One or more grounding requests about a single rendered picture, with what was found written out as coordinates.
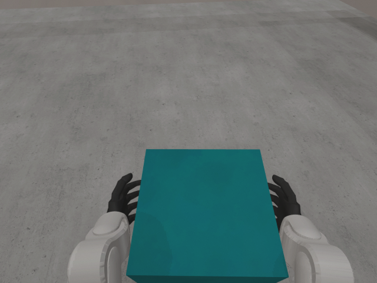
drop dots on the robot left hand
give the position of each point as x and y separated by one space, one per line
120 199

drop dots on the left robot forearm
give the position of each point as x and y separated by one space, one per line
98 258

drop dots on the robot right hand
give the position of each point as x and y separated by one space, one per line
286 200

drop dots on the carton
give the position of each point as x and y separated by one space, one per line
205 216

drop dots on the right robot forearm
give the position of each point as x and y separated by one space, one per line
310 254

